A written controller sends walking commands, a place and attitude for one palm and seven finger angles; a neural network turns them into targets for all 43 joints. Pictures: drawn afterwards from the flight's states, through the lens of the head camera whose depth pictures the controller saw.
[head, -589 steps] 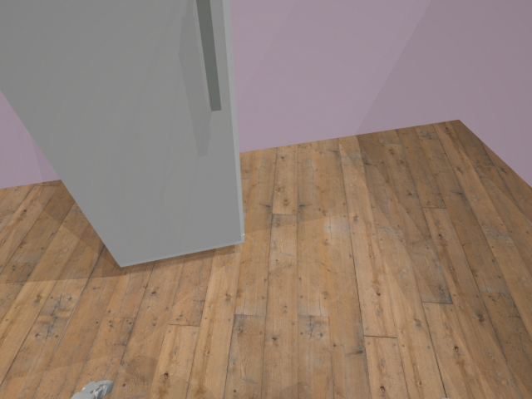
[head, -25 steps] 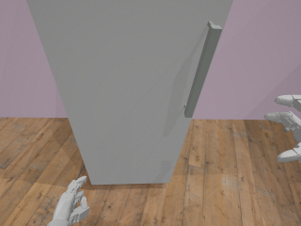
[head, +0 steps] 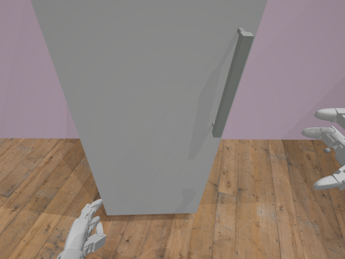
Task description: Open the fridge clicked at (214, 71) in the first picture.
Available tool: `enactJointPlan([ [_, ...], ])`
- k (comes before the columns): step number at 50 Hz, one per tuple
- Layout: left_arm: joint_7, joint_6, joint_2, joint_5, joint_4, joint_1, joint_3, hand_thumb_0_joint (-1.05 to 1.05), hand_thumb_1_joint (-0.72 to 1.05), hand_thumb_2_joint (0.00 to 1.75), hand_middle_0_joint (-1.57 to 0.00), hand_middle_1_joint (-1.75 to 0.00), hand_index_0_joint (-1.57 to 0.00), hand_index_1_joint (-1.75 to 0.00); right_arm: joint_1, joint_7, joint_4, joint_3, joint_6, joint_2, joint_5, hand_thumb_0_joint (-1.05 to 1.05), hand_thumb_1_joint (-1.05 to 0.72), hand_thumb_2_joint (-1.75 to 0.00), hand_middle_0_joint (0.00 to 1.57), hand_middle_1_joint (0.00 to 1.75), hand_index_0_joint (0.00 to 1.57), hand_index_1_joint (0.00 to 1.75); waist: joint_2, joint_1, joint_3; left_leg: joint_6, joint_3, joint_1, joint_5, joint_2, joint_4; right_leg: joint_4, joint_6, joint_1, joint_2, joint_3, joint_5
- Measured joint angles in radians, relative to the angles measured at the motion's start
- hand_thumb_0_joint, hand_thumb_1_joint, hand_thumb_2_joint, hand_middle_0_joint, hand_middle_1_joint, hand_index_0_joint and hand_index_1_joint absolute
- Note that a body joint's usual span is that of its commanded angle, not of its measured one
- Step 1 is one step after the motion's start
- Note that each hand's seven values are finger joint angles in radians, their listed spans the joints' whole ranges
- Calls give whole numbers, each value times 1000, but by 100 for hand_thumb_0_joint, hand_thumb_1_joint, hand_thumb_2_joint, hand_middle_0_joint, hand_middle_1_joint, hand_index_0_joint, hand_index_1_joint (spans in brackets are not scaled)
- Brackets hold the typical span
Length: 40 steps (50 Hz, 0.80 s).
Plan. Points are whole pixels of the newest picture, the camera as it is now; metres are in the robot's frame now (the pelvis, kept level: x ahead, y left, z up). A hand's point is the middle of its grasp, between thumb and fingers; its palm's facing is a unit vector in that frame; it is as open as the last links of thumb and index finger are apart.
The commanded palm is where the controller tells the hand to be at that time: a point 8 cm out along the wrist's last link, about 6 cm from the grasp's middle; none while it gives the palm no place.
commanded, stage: move the hooked fingers beside the handle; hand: right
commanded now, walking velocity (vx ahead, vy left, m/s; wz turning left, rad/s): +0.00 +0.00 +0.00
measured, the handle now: (226, 89) +0.51 -0.14 +0.17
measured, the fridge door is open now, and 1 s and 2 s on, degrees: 0 0 0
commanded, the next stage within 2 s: none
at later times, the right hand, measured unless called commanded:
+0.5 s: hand (301, 132) +0.33 -0.26 +0.19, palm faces +0.01 +1.00 -0.05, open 13.9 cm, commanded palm +0.30 -0.30 +0.19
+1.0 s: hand (282, 116) +0.38 -0.23 +0.19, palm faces +0.00 +1.00 -0.02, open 14.0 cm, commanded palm +0.35 -0.28 +0.19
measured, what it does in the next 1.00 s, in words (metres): stands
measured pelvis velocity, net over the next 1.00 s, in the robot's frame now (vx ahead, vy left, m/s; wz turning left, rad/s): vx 0.01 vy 0.01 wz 0.01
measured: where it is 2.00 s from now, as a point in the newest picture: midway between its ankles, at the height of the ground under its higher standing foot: outside the picture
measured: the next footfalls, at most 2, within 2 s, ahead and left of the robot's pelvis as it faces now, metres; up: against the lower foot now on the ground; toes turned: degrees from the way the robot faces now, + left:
none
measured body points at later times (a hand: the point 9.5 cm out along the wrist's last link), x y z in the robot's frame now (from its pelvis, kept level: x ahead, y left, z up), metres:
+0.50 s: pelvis +0.00 +0.00 +0.00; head -0.01 +0.02 +0.45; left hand +0.18 +0.23 -0.07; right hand +0.32 -0.31 +0.19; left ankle -0.01 +0.10 -0.74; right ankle +0.02 -0.11 -0.74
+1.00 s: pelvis +0.01 +0.01 +0.00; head +0.00 +0.02 +0.45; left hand +0.17 +0.25 -0.08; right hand +0.37 -0.29 +0.19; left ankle -0.01 +0.10 -0.74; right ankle +0.02 -0.11 -0.74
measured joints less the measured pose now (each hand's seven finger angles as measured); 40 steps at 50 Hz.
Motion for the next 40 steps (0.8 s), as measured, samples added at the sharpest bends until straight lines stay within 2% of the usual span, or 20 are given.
enactJointPlan([
  [4, -3, 2, 0, -4, 2, 3, -1, 1, 90, 90, -20, -30, -20, -30, -29, -9, 41, 0, 16, -4, -6, -1, 50, -30, 31, 120, 31, 120, -1, -4, -1, -1, 5, 1, -1, 2, -1, 3, 0, -2, 2, 5, 0],
  [8, 1, 4, 8, -6, 5, 0, 0, 1, 90, 90, -20, -30, -20, -30, -62, -22, 70, 33, 31, 7, -29, -1, 50, -30, 31, 120, 31, 120, -4, -7, 10, -3, 11, -3, 2, 6, -1, 4, -3, -10, 7, 11, 4],
  [15, 10, 4, 1, 0, 19, -5, -2, 1, 90, 90, -20, -30, -20, -30, -130, -45, 75, 93, -9, 44, -44, -2, 50, -30, 31, 120, 31, 120, 7, 5, 14, -4, 10, -5, 6, 10, -6, -9, -5, -8, 11, 10, 12],
  [24, -3, 31, 3, -4, 6, 10, 3, 1, 90, 90, -20, -30, -20, -30, -191, -79, 188, 76, 37, 13, -71, -1, 50, -30, 31, 120, 31, 120, 7, 31, -2, -1, -6, -23, 7, 5, -6, -19, -2, -15, 5, -6, 13],
  [32, 7, 39, 15, -3, 25, 25, 13, 1, 90, 90, -20, -30, -20, -30, -245, -89, 220, 108, -10, 42, -77, -2, 50, -30, 31, 120, 31, 120, 13, 30, 6, 1, -1, -28, 2, 4, -3, -16, 0, -22, 5, 0, 9],
  [40, 2, 51, 13, -4, 18, 29, 18, 1, 90, 90, -20, -30, -20, -30, -292, -102, 290, 105, 0, 28, -92, -1, 50, -30, 31, 120, 31, 120, 14, 45, -7, 5, -9, -38, -2, -1, -1, -19, 4, -26, -1, -8, 5],
])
